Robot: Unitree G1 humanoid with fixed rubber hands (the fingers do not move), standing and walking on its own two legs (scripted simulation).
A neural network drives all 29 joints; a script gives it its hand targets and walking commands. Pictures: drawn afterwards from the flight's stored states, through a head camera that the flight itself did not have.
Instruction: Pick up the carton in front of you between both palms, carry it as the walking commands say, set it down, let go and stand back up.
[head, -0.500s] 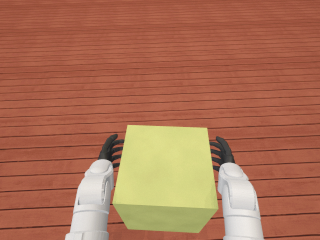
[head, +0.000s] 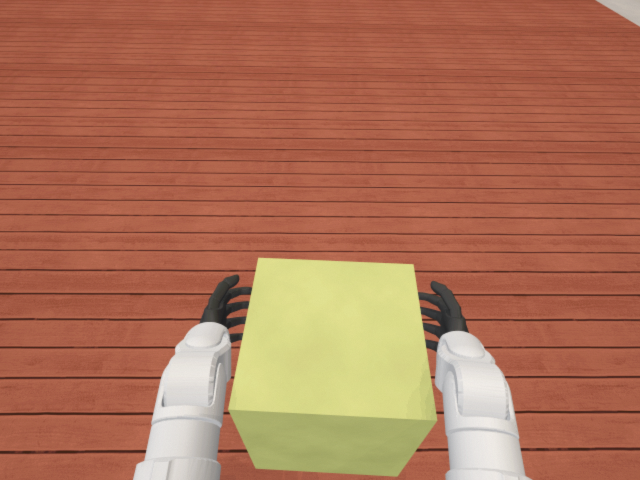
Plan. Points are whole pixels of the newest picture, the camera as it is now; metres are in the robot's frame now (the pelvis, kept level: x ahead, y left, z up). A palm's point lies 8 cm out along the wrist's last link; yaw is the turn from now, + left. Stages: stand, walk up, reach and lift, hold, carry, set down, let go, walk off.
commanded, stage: carry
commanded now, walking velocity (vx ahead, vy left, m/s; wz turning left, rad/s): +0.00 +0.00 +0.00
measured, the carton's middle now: (330, 371) +0.28 +0.00 -0.05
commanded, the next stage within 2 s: hold in 1.78 s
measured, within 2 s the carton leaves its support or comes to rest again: neither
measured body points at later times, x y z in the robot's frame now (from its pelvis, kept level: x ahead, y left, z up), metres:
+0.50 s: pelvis -0.05 +0.02 +0.00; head -0.07 +0.02 +0.45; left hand +0.25 +0.17 +0.04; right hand +0.25 -0.13 +0.04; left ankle -0.05 +0.13 -0.73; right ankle -0.04 -0.08 -0.73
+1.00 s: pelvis -0.07 +0.02 +0.00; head -0.09 +0.03 +0.45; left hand +0.23 +0.17 +0.03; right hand +0.23 -0.13 +0.04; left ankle -0.05 +0.13 -0.73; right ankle -0.04 -0.08 -0.73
